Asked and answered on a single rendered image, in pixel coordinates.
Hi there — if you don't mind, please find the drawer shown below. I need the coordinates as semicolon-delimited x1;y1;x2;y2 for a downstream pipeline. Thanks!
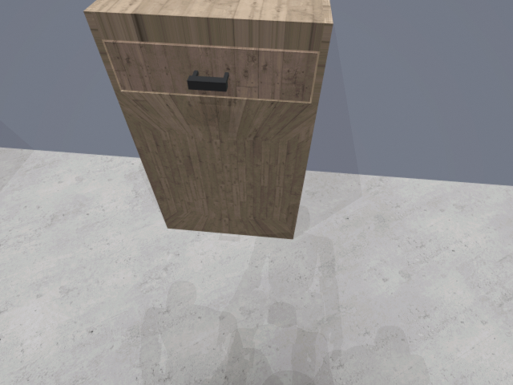
104;40;317;102

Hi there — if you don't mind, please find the cabinet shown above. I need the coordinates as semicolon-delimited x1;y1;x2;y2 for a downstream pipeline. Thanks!
83;0;333;239

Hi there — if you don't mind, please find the handle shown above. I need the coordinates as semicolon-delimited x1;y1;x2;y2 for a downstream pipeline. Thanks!
187;71;229;91

